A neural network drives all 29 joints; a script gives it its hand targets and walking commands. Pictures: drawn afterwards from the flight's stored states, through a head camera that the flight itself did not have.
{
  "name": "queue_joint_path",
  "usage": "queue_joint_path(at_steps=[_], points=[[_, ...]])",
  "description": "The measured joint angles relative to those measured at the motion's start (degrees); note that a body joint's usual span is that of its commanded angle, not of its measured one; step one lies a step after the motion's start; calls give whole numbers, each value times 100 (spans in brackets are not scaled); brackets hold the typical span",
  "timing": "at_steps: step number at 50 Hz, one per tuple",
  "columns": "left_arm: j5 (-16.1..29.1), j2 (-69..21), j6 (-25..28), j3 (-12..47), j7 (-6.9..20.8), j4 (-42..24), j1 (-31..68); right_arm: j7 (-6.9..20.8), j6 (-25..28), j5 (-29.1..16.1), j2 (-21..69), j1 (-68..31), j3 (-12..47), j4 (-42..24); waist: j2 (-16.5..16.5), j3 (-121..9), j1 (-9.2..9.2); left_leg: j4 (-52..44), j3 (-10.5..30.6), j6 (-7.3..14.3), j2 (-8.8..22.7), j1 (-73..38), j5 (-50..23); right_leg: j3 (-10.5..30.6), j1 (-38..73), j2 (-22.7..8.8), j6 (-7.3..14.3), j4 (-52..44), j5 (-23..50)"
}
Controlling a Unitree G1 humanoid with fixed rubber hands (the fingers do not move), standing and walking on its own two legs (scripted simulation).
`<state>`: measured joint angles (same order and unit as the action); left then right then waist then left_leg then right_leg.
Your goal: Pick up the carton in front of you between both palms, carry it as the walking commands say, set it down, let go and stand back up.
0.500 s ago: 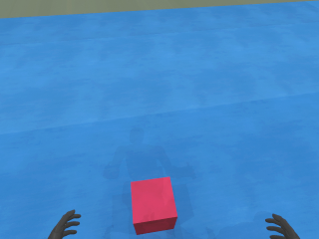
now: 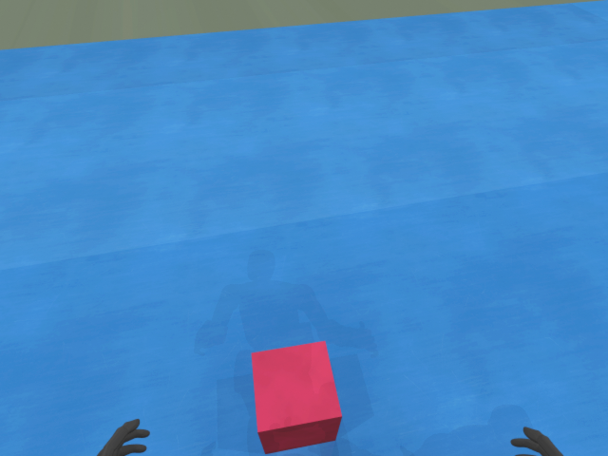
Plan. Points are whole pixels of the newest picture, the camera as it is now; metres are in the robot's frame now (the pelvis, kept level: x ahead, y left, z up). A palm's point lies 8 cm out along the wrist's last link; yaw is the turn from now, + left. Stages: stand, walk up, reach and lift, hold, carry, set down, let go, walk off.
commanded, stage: stand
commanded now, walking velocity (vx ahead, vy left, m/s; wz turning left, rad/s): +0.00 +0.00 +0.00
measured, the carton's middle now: (294, 398) +0.39 +0.06 -0.65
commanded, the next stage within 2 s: none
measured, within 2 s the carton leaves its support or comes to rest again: neither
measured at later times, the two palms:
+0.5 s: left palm out of the picture +0.08 +0.30 -0.10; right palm out of the picture +0.08 -0.31 -0.09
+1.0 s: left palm out of the picture +0.07 +0.30 -0.10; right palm out of the picture +0.07 -0.32 -0.09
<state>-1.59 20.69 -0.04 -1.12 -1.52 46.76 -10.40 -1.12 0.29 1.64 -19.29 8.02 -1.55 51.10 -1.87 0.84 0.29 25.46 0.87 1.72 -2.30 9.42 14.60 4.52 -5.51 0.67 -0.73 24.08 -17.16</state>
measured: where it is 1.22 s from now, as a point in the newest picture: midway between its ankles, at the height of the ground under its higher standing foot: outside the picture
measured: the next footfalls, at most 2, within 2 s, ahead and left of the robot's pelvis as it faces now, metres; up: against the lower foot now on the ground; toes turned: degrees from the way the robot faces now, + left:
none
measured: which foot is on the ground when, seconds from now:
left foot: down 0.00-1.00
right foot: down 0.00-1.00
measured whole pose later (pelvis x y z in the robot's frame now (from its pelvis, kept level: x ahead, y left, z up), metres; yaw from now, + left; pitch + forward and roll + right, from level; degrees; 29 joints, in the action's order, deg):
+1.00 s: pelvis -0.02 -0.01 +0.01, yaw +0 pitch -2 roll +0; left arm -1.0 22.6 0.7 0.2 -0.7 57.3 -8.3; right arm -0.6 0.8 0.7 -21.9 6.1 0.2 60.2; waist -1.1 1.8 0.1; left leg 20.7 1.7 0.9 -1.4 7.9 10.3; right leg 3.9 -3.9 1.1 -0.3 19.2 -12.8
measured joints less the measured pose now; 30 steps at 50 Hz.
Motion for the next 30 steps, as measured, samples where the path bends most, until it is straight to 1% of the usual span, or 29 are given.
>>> queue_joint_path(at_steps=[15,30], points=[[22,78,37,79,30,476,18,27,20,-43,-131,-50,64,442,27,33,-5,-271,23,-43,48,-125,-224,-22,120,27,29,-264,225],[41,150,67,125,57,806,95,46,33,-74,-210,-108,126,728,57,60,-11,-396,52,-71,79,-141,-354,-43,142,46,44,-398,357]])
